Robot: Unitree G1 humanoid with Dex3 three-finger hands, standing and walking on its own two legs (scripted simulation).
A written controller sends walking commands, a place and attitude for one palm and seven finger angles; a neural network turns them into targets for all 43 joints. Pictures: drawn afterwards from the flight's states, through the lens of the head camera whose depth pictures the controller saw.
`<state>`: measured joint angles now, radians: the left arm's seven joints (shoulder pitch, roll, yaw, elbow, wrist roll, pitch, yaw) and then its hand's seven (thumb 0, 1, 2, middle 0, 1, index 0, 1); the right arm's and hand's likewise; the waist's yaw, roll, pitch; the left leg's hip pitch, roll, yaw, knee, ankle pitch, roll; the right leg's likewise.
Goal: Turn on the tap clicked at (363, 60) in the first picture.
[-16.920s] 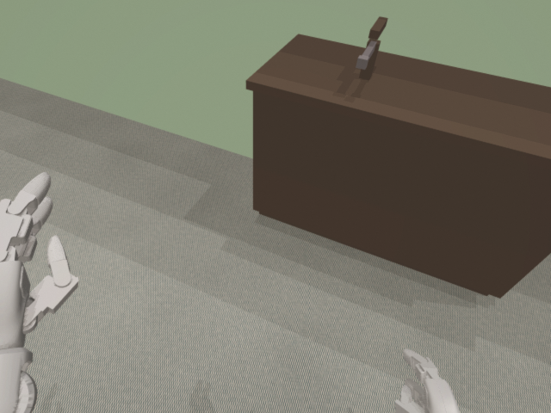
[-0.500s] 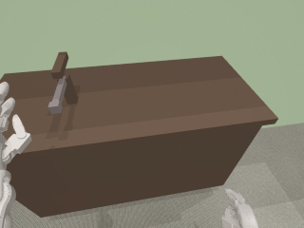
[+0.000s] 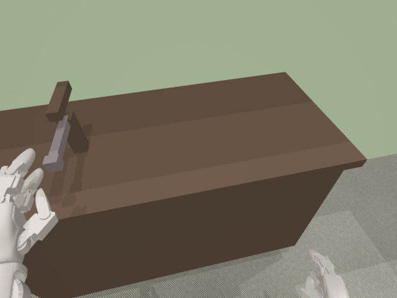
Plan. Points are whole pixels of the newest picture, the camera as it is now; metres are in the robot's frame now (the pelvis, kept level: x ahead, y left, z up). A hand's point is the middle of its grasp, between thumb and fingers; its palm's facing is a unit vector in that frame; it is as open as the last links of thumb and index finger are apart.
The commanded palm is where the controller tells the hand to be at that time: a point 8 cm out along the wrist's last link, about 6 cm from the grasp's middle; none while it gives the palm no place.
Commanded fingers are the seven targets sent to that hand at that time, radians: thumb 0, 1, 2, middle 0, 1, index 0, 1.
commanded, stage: turn the palm inward beside the body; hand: left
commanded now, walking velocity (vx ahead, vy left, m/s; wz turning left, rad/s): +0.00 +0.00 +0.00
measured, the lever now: (53, 163) +0.33 +0.36 +0.10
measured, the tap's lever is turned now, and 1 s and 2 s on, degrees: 0 0 0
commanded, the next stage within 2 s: reach beside the lever's end, fingers flat in 1.18 s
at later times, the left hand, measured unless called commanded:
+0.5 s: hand (39, 238) +0.15 +0.25 +0.15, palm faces +0.48 -0.87 -0.14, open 7.4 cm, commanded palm +0.10 +0.29 +0.16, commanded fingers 0.00 0.90 0.90 -0.20 -0.30 -0.20 -0.30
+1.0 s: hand (50, 241) +0.15 +0.24 +0.14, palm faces +0.50 -0.86 -0.10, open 7.4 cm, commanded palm +0.10 +0.28 +0.16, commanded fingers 0.00 0.90 0.90 -0.20 -0.30 -0.20 -0.30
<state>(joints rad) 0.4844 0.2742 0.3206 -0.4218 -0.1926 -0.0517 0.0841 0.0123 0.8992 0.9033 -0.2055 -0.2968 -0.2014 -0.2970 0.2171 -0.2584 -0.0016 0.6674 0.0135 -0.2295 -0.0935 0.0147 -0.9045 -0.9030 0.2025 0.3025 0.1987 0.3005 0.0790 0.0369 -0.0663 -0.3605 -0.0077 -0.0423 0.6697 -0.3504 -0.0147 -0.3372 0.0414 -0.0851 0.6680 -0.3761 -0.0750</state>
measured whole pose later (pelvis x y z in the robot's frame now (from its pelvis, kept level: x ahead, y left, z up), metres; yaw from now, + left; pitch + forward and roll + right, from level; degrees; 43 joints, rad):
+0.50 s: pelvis -0.03 +0.02 +0.00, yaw +0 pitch -1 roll +0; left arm 0.50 0.23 0.21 -0.51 -0.18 0.05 0.19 0.01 0.90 0.90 -0.20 -0.30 -0.20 -0.30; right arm 0.18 -0.21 0.07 0.63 0.02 -0.23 -0.09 0.01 -0.90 -0.90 0.21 0.30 0.20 0.30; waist 0.09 0.04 -0.06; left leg -0.34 -0.03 -0.04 0.67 -0.31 0.01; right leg -0.31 0.02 -0.09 0.66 -0.33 -0.05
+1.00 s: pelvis -0.02 +0.01 +0.00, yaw +1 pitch -1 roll +0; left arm 0.52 0.20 0.20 -0.53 -0.22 0.12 0.21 0.01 0.90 0.90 -0.20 -0.30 -0.20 -0.30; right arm 0.20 -0.23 0.06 0.65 0.02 -0.24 -0.10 0.02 -0.90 -0.90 0.20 0.30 0.20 0.30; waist 0.08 0.05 -0.06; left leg -0.33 -0.01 -0.06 0.67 -0.32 -0.01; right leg -0.29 0.04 -0.10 0.64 -0.34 -0.07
